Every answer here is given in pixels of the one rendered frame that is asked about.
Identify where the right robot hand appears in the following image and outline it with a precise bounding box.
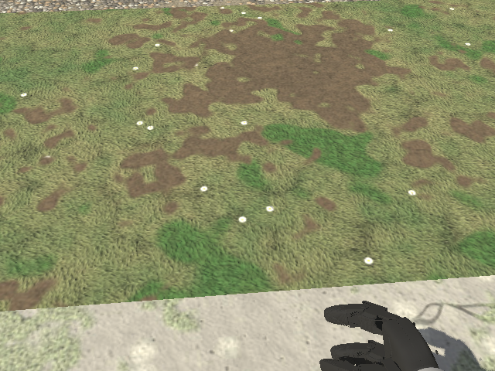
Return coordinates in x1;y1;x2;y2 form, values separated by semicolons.
319;301;439;371

